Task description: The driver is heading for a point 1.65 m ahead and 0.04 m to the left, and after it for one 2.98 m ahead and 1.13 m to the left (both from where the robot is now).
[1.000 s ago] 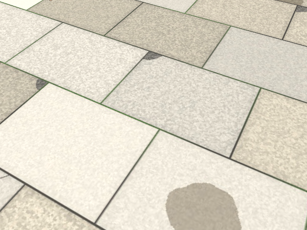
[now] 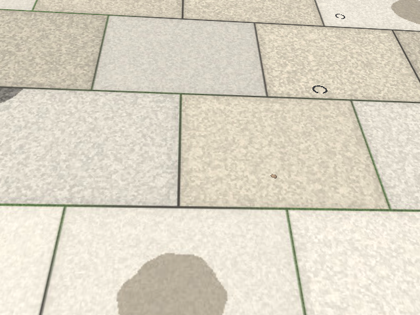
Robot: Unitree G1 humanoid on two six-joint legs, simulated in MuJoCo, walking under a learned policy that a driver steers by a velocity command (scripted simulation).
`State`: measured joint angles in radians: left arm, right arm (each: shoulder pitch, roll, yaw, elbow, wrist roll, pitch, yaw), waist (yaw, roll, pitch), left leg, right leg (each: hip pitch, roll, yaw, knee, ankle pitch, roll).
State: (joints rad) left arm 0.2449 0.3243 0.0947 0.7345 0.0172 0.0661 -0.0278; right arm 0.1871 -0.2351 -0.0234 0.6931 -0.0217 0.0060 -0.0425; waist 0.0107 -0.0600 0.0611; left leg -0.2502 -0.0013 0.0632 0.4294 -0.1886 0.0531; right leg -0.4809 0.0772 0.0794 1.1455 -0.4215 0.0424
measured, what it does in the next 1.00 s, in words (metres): walks ahead: right foot, then left foot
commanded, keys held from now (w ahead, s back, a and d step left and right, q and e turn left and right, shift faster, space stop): e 0.26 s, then no key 0.06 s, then q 0.18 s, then w+q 0.50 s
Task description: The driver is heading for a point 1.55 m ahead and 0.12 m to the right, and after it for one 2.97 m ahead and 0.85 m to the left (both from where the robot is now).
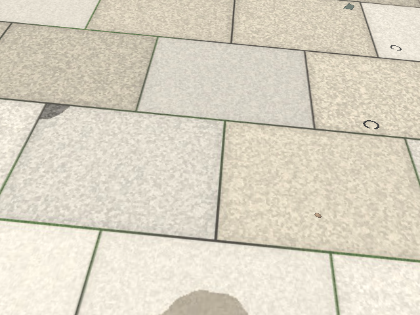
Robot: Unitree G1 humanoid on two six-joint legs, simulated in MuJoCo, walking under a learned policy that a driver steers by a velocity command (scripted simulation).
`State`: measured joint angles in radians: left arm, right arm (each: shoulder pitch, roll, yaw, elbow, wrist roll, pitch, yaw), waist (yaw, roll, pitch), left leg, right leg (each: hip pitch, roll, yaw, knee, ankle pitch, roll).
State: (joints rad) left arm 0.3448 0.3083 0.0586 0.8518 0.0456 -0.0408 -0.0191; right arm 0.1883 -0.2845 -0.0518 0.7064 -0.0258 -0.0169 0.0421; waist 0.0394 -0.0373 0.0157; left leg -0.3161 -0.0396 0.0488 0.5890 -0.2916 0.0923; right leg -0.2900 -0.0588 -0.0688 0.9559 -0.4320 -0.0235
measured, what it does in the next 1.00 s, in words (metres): walks ahead: right foot, then left foot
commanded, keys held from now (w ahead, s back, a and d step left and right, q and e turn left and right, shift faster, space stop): w+q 0.20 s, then w+e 0.80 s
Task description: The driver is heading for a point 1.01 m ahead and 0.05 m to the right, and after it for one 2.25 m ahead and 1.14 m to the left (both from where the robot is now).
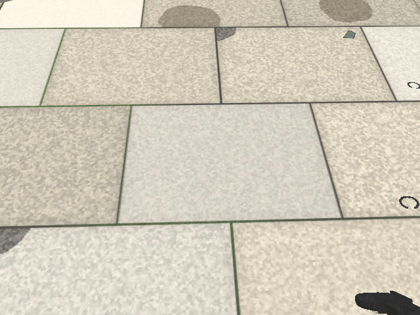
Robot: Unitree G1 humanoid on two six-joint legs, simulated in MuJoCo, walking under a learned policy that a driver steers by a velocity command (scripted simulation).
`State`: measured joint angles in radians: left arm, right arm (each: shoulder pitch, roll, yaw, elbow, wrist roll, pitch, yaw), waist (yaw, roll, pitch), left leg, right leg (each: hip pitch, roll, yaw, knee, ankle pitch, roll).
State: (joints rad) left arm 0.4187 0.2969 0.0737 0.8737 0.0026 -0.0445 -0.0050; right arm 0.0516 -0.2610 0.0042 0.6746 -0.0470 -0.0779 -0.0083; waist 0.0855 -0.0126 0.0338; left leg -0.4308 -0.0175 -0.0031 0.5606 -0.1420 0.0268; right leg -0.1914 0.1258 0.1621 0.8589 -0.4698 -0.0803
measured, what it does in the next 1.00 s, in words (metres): walks ahead: right foot, then left foot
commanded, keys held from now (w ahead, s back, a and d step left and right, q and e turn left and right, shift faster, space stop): w+e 0.40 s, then w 0.02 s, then q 0.58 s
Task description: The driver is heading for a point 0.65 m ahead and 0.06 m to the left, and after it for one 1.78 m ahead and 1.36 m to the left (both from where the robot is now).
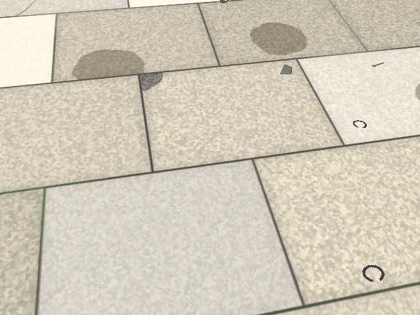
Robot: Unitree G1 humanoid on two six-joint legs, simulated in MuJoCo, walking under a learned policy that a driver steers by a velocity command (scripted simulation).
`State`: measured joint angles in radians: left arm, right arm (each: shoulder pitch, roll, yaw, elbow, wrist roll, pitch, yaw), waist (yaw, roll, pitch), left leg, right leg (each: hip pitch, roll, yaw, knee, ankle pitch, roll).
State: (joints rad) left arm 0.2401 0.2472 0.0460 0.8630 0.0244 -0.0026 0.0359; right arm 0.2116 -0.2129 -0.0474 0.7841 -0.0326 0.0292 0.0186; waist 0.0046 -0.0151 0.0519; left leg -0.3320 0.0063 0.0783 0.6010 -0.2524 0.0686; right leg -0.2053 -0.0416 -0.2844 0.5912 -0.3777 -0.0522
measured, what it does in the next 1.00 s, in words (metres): steps on the spot, turning left: right foot, then left foot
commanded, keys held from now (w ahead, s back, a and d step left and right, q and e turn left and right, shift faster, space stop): q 0.46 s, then no key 0.22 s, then w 0.02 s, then w+e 0.30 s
